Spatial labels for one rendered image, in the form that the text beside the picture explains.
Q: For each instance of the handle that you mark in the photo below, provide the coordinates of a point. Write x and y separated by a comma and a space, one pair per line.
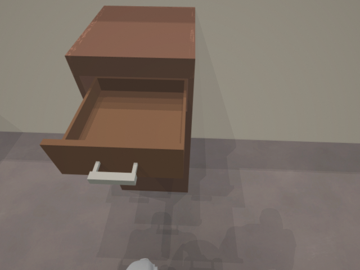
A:
112, 178

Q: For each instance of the drawer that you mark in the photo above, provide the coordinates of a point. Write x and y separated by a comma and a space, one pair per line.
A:
122, 121

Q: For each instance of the cabinet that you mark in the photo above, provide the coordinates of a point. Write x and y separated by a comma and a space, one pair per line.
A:
140, 42

